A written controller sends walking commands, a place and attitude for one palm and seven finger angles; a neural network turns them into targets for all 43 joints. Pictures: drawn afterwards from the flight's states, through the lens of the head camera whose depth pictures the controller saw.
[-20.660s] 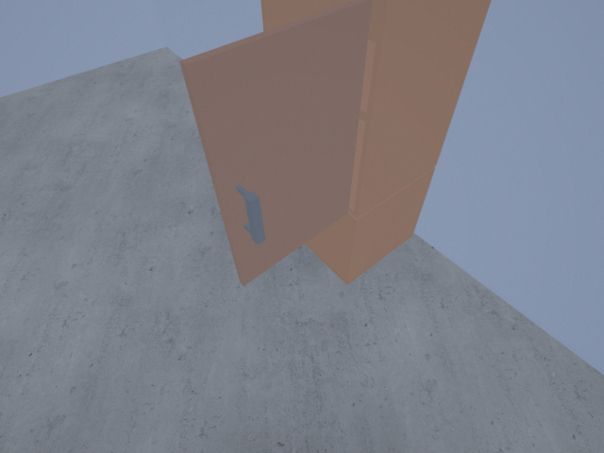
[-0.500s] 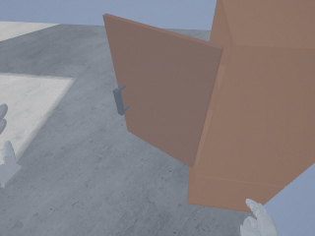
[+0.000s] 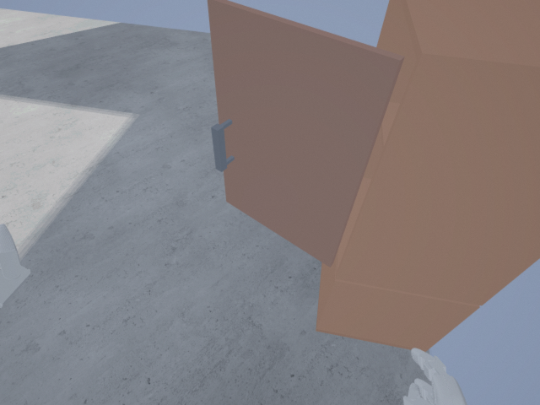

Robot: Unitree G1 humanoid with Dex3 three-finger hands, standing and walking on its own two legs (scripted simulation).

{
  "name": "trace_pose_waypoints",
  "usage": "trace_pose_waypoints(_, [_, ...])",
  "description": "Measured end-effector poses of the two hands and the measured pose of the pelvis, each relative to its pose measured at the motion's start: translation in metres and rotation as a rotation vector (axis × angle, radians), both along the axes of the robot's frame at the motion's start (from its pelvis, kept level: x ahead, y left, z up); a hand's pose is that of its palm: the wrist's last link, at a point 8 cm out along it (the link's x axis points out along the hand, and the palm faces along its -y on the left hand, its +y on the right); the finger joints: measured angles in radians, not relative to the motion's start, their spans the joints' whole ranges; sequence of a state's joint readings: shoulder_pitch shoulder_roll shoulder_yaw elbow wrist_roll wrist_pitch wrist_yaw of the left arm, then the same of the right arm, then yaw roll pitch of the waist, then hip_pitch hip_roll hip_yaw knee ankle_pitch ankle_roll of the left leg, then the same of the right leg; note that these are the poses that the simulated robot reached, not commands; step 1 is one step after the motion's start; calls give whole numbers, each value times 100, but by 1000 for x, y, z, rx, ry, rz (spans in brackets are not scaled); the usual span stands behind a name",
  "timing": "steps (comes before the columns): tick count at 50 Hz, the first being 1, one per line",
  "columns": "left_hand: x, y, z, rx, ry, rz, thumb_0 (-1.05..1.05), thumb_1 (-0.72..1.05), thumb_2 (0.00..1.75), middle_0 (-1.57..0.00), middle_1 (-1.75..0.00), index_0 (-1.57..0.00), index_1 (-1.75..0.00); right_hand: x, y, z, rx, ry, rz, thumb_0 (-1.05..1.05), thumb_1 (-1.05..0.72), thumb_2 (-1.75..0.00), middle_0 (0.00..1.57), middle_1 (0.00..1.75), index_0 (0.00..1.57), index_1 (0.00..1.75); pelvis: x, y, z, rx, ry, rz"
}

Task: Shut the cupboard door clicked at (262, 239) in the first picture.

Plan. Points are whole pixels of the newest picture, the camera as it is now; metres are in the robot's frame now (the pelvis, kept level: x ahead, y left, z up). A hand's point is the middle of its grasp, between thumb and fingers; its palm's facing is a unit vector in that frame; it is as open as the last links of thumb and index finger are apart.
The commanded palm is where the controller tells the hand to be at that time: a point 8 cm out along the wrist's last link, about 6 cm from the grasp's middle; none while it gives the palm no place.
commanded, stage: step back with the hand held close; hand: left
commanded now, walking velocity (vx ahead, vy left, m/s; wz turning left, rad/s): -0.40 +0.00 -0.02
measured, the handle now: (224, 145) +0.72 +0.16 -0.06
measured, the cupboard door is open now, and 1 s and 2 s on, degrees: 63 63 63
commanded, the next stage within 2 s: stop stepping back and stand still in 0.96 s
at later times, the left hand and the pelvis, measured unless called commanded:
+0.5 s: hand out of the picture +0.16 +0.27 +0.17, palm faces +0.49 -0.76 -0.44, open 7.4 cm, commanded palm +0.08 +0.31 +0.20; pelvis -0.04 +0.00 -0.01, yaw +3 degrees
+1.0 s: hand out of the picture +0.09 +0.21 +0.18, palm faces +0.27 -0.86 -0.43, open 7.4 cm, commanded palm +0.00 +0.27 +0.20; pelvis -0.17 -0.02 -0.01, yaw -5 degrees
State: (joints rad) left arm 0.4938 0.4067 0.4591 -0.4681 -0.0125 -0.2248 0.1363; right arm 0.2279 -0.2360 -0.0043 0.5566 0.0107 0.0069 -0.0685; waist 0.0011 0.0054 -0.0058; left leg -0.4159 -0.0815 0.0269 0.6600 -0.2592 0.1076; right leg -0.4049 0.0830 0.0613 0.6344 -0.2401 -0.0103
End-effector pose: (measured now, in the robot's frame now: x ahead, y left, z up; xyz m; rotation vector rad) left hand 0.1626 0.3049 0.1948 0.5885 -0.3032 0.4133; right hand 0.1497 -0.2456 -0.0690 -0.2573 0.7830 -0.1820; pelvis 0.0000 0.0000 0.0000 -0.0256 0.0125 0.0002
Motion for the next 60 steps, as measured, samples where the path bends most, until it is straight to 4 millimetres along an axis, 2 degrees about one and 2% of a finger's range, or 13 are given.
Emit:
trace_pose_waypoints(7, [-14, -9, -3, 26, 5, -48, 1, 89, 90, -21, -30, -21, -30, -9, -7, 2, -18, -23, -4, 2, -90, -90, 20, 30, 21, 30, -14, -2, -4, -3, 3, 3])
trace_pose_waypoints(15, [-33, -2, 4, 61, -56, -17, 1, 89, 90, -21, -30, -21, -31, -18, -11, 1, -35, -47, -8, 2, -90, -90, 20, 30, 21, 30, -26, -3, -10, -2, -8, 15])
trace_pose_waypoints(20, [-43, 0, 0, 34, -70, 12, 1, 89, 90, -21, -30, -21, -30, -25, -9, -5, -23, -39, -1, 2, -90, -90, 20, 30, 21, 30, -34, -3, -12, 4, -10, 30])
trace_pose_waypoints(28, [-58, 0, -7, -5, -51, -12, 1, 89, 90, -21, -30, -21, -30, -44, 4, -4, -23, 15, 21, 2, -90, -90, 20, 30, 21, 30, -50, 3, -8, 8, 13, 62])
trace_pose_waypoints(33, [-74, 13, 0, 53, -60, -6, 1, 89, 90, -21, -30, -21, -31, -50, 15, -7, -35, 2, 26, 2, -90, -90, 20, 30, 21, 30, -58, 9, -12, -40, 8, 95])
trace_pose_waypoints(39, [-93, 30, 13, -4, -79, 74, 1, 89, 90, -21, -30, -21, -30, -50, 34, 3, 10, -17, 48, 2, -90, -90, 20, 30, 21, 30, -67, 9, 4, -60, 88, 28])
trace_pose_waypoints(42, [-91, 21, 7, -74, -73, 46, 1, 89, 90, -20, -30, -20, -30, -52, 40, 13, 27, -51, 76, 2, -90, -90, 20, 30, 21, 30, -82, 5, 10, -55, 129, -25])
trace_pose_waypoints(45, [-86, -2, -3, -109, -54, -46, 1, 89, 90, -20, -30, -20, -30, -60, 38, 18, 36, -95, 95, 2, -90, -90, 20, 30, 21, 30, -108, -3, 10, -55, 140, -66])
trace_pose_waypoints(49, [-94, -42, -6, -49, -59, -227, 1, 89, 90, -20, -30, -20, -30, -86, 20, 15, 33, -158, 89, 1, -90, -89, 20, 30, 21, 30, -156, -15, -3, -38, 113, -92])
trace_pose_waypoints(51, [-111, -59, 0, 0, -58, -304, 2, 89, 90, -20, -30, -20, -30, -108, 8, 12, 29, -165, 66, 1, -90, -89, 20, 30, 21, 30, -177, -20, -7, -71, 84, -72])
trace_pose_waypoints(53, [-136, -68, 14, 60, -66, -354, 2, 89, 90, -21, -30, -21, -30, -137, -5, 12, 28, -130, 16, 1, -90, -89, 20, 30, 21, 30, -188, -25, -6, -73, 51, -61])
trace_pose_waypoints(57, [-184, -61, 39, 174, -97, -316, 1, 88, 90, -22, -30, -22, -31, -196, -28, 16, -9, -48, -91, 2, -90, -90, 20, 30, 21, 30, -183, -31, 0, 11, 30, -127])
trace_pose_waypoints(60, [-194, -42, 39, 135, -131, -196, 1, 88, 90, -22, -30, -22, -31, -229, -47, 6, -48, -58, -155, 2, -90, -90, 20, 30, 21, 30, -186, -23, -5, 4, 18, -135])
